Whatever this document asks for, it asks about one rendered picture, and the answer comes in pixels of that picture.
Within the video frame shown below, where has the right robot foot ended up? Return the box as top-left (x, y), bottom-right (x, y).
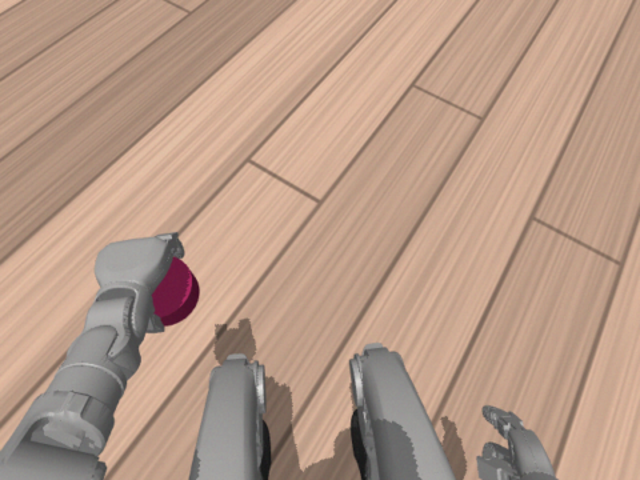
top-left (351, 409), bottom-right (368, 480)

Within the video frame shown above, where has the right robot hand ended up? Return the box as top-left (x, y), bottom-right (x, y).
top-left (476, 405), bottom-right (555, 480)

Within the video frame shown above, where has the left robot hand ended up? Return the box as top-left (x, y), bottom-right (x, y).
top-left (94, 232), bottom-right (184, 333)

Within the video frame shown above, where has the tin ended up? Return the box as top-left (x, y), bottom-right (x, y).
top-left (152, 257), bottom-right (200, 326)

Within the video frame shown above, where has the left robot arm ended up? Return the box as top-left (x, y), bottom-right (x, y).
top-left (0, 281), bottom-right (153, 480)

